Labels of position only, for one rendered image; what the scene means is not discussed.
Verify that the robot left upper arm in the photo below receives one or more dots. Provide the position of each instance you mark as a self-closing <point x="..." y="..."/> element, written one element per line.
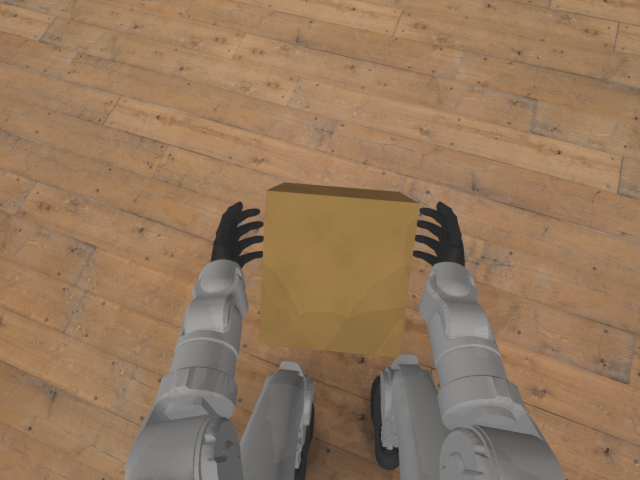
<point x="202" y="447"/>

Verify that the left robot thigh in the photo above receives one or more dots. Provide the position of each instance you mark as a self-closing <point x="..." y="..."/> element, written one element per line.
<point x="269" y="443"/>

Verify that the right robot hand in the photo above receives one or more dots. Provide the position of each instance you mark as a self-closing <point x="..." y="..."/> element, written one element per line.
<point x="450" y="248"/>

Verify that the left robot hand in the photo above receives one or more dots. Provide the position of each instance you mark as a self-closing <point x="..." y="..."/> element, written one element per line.
<point x="226" y="244"/>

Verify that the robot right upper arm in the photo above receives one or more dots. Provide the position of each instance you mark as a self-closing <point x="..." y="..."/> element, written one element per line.
<point x="474" y="452"/>

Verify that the right robot forearm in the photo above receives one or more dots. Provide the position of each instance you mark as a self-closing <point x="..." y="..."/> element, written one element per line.
<point x="473" y="382"/>

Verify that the carton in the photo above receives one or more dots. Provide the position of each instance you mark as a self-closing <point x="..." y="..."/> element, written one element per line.
<point x="336" y="268"/>

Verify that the left robot forearm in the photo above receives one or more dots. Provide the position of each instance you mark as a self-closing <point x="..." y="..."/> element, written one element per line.
<point x="201" y="379"/>

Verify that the robot left foot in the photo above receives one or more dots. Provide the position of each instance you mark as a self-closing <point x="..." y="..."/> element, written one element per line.
<point x="300" y="473"/>

